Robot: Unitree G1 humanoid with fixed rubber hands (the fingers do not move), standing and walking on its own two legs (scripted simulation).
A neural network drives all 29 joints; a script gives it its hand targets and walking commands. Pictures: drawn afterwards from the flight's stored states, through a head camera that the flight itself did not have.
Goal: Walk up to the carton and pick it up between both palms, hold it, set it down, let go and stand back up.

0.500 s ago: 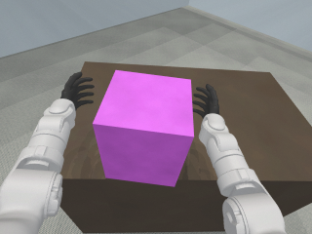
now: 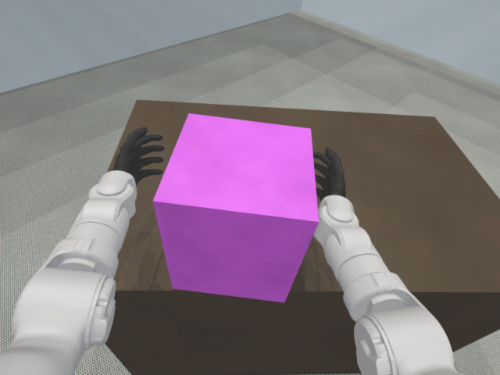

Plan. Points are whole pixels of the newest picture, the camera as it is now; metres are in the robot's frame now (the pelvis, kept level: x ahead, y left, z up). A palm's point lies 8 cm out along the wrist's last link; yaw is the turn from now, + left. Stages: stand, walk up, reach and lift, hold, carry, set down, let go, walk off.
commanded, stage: reach and lift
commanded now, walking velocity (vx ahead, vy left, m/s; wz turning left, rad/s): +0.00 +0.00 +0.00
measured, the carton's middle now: (238, 212) +0.41 +0.00 +0.05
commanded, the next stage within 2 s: none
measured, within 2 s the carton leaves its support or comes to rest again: neither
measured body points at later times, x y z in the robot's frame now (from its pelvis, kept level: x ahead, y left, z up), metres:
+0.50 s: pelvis +0.00 +0.00 +0.01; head +0.03 +0.03 +0.46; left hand +0.46 +0.15 +0.11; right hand +0.40 -0.15 +0.11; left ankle +0.01 +0.11 -0.74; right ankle +0.01 -0.14 -0.74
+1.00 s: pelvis +0.03 +0.00 +0.01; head +0.04 +0.03 +0.46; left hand +0.46 +0.15 +0.11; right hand +0.41 -0.15 +0.10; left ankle +0.01 +0.11 -0.74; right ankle +0.01 -0.14 -0.74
